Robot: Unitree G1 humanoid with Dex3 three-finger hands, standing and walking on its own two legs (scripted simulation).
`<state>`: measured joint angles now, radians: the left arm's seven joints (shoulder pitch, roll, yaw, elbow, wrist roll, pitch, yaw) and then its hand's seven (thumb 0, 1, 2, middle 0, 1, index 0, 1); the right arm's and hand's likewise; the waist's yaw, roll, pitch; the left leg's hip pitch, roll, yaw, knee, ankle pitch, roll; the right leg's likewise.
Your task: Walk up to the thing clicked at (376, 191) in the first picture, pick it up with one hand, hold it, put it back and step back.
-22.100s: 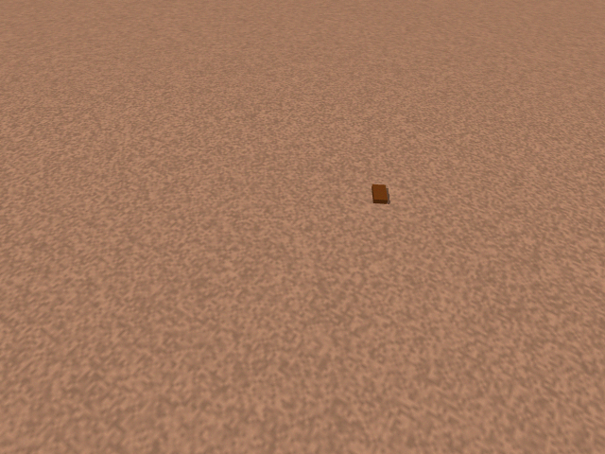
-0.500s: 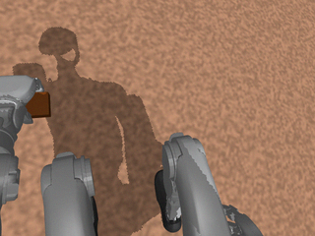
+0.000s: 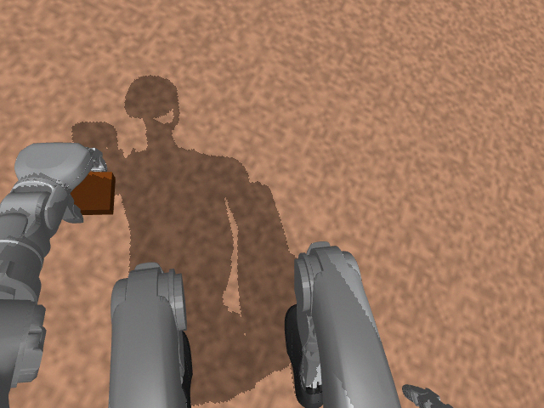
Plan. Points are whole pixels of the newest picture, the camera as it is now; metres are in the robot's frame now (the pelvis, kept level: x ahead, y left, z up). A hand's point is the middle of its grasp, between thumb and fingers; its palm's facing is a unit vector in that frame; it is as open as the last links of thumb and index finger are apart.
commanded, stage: lift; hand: left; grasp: from above
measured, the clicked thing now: (75, 193) +0.45 +0.27 -0.18
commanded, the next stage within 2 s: hold in 1.36 s
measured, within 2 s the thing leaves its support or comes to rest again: neither
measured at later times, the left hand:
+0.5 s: hand out of the picture +0.38 +0.27 +0.04, palm faces -0.46 -0.06 -0.88, open 9.2 cm
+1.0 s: hand out of the picture +0.35 +0.24 +0.21, palm faces -0.47 -0.07 -0.88, open 9.2 cm
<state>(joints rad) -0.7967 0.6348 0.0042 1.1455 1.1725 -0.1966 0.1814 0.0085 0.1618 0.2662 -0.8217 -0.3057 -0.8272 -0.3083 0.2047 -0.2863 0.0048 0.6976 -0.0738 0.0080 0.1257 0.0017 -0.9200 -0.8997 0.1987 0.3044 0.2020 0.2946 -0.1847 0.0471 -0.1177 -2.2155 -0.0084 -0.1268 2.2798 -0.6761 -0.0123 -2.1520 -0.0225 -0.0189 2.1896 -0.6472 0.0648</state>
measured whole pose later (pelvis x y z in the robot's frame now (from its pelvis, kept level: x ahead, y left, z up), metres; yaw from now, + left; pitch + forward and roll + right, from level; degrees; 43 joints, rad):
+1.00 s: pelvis +0.04 +0.00 +0.30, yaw +4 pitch +17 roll -2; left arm -0.31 0.43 -0.16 0.78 1.03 -0.07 0.12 0.01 0.14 0.29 -0.84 -0.28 -0.85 -0.28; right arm 0.23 -0.25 -0.04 0.72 0.04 0.02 -0.05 0.01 -0.91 -0.90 0.20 0.30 0.20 0.30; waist -0.06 0.04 -0.13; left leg -1.00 0.04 -0.02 1.22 -0.51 -0.01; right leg -0.99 -0.02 0.01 1.17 -0.47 0.04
